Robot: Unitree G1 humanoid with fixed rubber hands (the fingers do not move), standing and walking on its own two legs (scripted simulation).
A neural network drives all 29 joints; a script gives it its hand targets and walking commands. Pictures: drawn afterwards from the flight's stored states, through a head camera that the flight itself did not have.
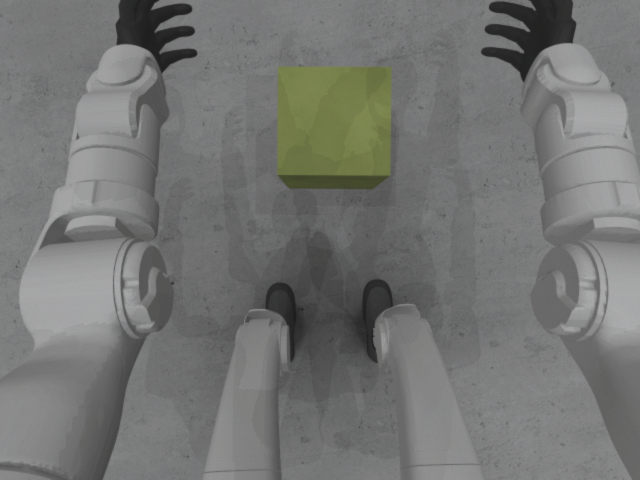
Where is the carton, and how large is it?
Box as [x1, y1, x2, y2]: [277, 67, 391, 188]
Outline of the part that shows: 278,67 277,174 288,187 295,188 372,188 389,175 390,163 391,67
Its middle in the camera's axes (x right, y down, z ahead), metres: +0.03 -0.21 +0.84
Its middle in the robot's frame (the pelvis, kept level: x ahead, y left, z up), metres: +0.56 -0.02 -0.54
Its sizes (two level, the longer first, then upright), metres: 0.210 0.200 0.250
